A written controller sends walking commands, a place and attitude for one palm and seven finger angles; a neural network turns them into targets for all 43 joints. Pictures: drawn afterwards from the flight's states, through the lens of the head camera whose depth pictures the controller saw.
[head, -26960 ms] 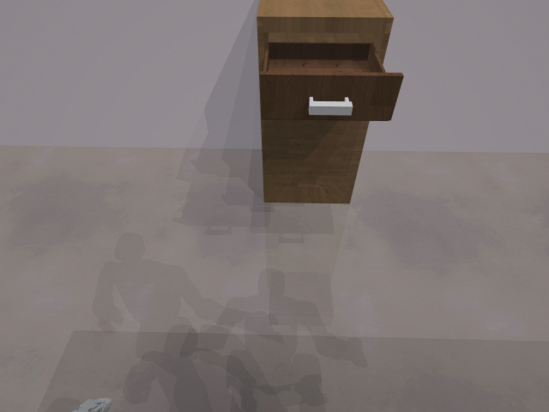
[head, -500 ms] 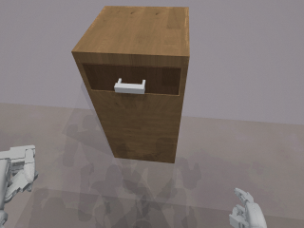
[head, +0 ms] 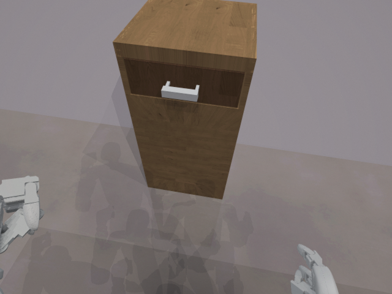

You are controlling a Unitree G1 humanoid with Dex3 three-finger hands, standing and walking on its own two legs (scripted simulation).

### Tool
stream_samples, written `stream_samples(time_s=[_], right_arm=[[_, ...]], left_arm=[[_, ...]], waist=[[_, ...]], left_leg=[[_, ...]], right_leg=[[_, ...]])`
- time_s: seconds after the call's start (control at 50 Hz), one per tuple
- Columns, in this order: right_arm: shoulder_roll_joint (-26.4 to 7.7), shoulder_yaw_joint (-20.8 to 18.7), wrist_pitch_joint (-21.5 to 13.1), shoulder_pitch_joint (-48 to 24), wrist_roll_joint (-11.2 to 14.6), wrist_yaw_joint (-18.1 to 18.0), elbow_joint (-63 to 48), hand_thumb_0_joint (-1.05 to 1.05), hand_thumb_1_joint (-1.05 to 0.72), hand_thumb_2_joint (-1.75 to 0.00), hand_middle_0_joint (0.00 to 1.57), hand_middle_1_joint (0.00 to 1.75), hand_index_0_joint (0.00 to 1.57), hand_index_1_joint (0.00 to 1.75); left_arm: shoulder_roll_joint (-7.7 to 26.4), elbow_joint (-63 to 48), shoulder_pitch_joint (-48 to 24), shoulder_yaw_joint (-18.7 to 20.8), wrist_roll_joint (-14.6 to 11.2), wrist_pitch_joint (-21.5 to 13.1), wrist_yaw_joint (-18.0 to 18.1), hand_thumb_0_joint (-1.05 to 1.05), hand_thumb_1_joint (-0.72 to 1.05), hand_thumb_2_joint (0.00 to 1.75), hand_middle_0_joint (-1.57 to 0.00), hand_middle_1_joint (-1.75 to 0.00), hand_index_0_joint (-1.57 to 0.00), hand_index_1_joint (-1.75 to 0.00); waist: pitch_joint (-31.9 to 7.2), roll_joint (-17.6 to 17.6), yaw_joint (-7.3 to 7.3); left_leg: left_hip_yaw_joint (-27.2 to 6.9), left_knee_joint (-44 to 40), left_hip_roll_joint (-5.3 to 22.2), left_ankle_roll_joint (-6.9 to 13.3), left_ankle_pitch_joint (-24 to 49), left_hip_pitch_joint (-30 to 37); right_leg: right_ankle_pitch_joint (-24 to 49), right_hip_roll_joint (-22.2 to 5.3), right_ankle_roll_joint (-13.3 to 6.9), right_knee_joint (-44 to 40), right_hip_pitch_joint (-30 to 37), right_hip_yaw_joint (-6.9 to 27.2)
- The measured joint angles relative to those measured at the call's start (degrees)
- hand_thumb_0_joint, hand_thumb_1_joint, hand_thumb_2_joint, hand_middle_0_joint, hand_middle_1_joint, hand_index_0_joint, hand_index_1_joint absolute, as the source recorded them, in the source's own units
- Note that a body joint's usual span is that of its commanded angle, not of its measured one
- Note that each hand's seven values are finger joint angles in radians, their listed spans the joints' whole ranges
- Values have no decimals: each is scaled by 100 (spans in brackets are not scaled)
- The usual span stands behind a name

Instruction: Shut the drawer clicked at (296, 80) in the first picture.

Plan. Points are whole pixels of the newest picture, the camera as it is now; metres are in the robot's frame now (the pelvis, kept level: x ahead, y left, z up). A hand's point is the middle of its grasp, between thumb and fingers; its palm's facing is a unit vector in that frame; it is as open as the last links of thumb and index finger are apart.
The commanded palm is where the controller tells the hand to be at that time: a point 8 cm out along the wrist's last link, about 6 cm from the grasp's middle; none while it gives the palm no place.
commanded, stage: step back with the hand held close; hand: left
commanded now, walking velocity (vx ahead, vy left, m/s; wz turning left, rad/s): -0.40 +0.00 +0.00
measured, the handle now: (181, 89) +0.72 +0.09 -0.01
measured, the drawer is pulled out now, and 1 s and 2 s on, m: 0.00 0.00 0.00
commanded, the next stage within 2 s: stop stepping back and stand still in 0.58 s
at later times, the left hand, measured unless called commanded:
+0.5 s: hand out of the picture +0.11 +0.27 +0.19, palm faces +0.42 -0.77 -0.48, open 3.2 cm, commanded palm +0.04 +0.30 +0.18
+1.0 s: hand out of the picture +0.02 +0.23 +0.18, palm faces +0.22 -0.84 -0.50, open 3.2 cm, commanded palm -0.02 +0.28 +0.18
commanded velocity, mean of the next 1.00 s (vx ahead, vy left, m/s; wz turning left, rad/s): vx -0.17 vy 0.00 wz -0.04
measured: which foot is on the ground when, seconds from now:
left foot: down 0.00-0.90, up 0.92-1.00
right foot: down 0.00-0.34, up 0.36-0.62, down 0.64-1.00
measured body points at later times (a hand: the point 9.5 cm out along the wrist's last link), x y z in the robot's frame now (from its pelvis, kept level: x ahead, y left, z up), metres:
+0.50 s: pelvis -0.07 +0.01 +0.00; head -0.05 +0.04 +0.45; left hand +0.09 +0.31 +0.21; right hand +0.11 -0.22 -0.07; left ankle +0.07 +0.10 -0.73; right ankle -0.16 -0.14 -0.66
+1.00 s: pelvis -0.18 +0.02 +0.01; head -0.19 +0.04 +0.46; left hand +0.00 +0.28 +0.21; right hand -0.07 -0.26 -0.07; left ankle -0.11 +0.11 -0.67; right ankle -0.19 -0.09 -0.73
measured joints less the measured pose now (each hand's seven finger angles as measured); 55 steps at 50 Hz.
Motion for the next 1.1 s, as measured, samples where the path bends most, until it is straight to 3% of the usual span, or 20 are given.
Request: stream_samples(time_s=[0.04,0.14,0.2,0.28,0.34,0.38,0.42,0.48,0.54,0.62,0.64,0.68,0.72,0.78,0.86,0.92,0.96,1.0,1.04,1.1], right_arm=[[35,-14,-60,137,3,-16,21,1,-90,-90,20,30,20,30],[34,-55,-159,99,-1,33,114,1,-90,-90,20,30,20,30],[-14,-130,-134,-91,-15,95,242,1,-90,-90,20,30,20,30],[-33,-222,-22,-192,19,107,340,1,-90,-90,20,30,20,30],[-37,-217,27,-212,17,59,301,1,-90,-90,20,30,20,30],[-11,-209,-40,-231,-9,12,248,1,-90,-90,20,30,20,30],[71,-208,-149,-240,-55,-1,264,1,-90,-90,20,30,20,30],[205,-179,-290,-146,-82,76,295,1,-90,-90,20,30,20,29],[308,-117,-383,-123,-98,184,365,1,-90,-90,20,30,20,30],[428,-2,-455,-425,-161,255,377,1,-90,-90,20,30,20,30],[444,38,-453,-557,-169,255,366,1,-90,-90,20,30,20,30],[376,57,-397,-682,-211,200,550,1,-90,-90,20,30,20,30],[390,101,-354,-528,-182,137,664,1,-90,-90,20,30,20,30],[417,120,-305,-318,-81,62,605,1,-90,-90,21,30,21,30],[340,141,-331,-202,-86,100,336,1,-90,-90,20,30,20,30],[206,88,-220,-40,-52,146,96,1,-90,-90,20,30,20,30],[82,-1,-92,104,-73,158,220,1,-90,-90,20,30,20,30],[-8,-72,4,296,-69,147,462,1,-90,-90,20,30,20,30],[-63,-100,15,491,-63,81,617,1,-90,-90,20,30,20,30],[-178,-130,-192,632,-57,-62,708,1,-90,-90,20,30,20,30]], left_arm=[[108,-4,-39,76,66,-51,-2,1,88,90,-141,-160,-140,-160],[187,-85,-41,375,30,-216,-10,1,88,90,-141,-160,-140,-160],[110,-99,-36,250,-86,-251,-46,1,88,90,-141,-160,-140,-160],[137,-159,43,23,-145,-237,-58,1,88,90,-141,-160,-140,-160],[237,-229,132,72,-156,-238,-23,1,88,90,-141,-160,-140,-160],[332,-218,76,185,-109,-253,-21,1,88,90,-141,-160,-141,-160],[380,-102,-64,280,-31,-255,-35,1,88,90,-141,-160,-141,-160],[395,-98,-192,368,-46,-206,-9,1,88,90,-141,-160,-141,-160],[351,-325,-94,380,-213,-167,70,1,88,90,-141,-160,-140,-160],[255,-478,53,372,-354,-258,60,1,89,90,-141,-160,-140,-160],[250,-490,28,370,-343,-317,51,1,89,90,-141,-160,-140,-160],[74,-334,-159,78,-244,-336,-10,1,89,90,-141,-160,-141,-160],[106,-266,-279,-60,-183,-284,-71,1,88,90,-141,-160,-141,-160],[270,-223,-518,11,-227,-83,-149,1,88,90,-141,-160,-141,-160],[406,29,-553,223,-309,189,-118,1,88,90,-141,-160,-141,-160],[512,-114,-50,361,-319,307,-102,1,88,90,-140,-160,-140,-160],[472,-354,395,307,-287,323,-124,1,88,90,-140,-160,-140,-160],[362,-500,715,265,-258,270,-127,1,88,90,-141,-160,-140,-160],[238,-442,817,269,-217,193,-46,1,88,90,-141,-160,-141,-160],[35,-164,415,207,-142,190,122,1,88,90,-141,-160,-141,-160]], waist=[[-37,-11,-73],[-47,23,-23],[65,95,-31],[46,37,-76],[16,-22,-101],[45,-6,-102],[27,64,-110],[-159,180,-115],[-410,101,32],[-474,-178,347],[-414,-294,457],[-256,-80,515],[-286,-118,455],[-288,-253,177],[-154,-238,-225],[-155,-238,-418],[-289,-320,-287],[-515,-428,-84],[-721,-483,84],[-754,-386,190]], left_leg=[[-97,31,-25,0,-10,-72],[-64,261,72,-45,4,-397],[-89,202,104,-119,128,-439],[-104,292,28,-150,-356,-518],[-52,78,31,-53,211,-494],[-49,1,75,40,678,-523],[-118,-95,136,102,639,-557],[-83,-441,365,164,791,-664],[92,-873,463,29,1165,-791],[543,-1086,475,-85,1554,-1068],[669,-838,461,-172,1369,-1250],[450,-196,499,-295,479,-1343],[426,-44,370,-324,485,-1032],[457,-364,232,22,910,-599],[472,-835,229,4,1003,-332],[414,-234,129,-231,-100,-648],[293,1446,-26,-364,-699,-1110],[304,2480,-58,-398,-744,-1215],[359,2332,90,-349,-802,-889],[324,886,343,-196,-918,63]], right_leg=[[-42,116,-9,390,73,57],[-477,245,-123,318,105,186],[-254,277,-122,238,66,172],[-94,204,-71,62,88,172],[-18,187,-3,46,47,193],[-423,282,-21,550,-126,224],[-889,507,-36,1769,-304,267],[-1329,680,-86,2597,-19,70],[-1879,530,-210,1934,659,-155],[-1913,173,-402,-189,1510,-117],[-1635,52,-450,-522,1505,105],[-1433,165,-220,-358,1450,238],[-1413,106,-40,-294,1528,332],[-1505,20,19,430,1295,199],[-2149,207,-247,1000,813,-84],[-1648,193,-442,343,778,-307],[-920,72,-485,264,641,-241],[-696,-65,-471,91,593,-184],[-668,-199,-399,-111,573,-265],[-710,-309,-337,-21,465,-532]])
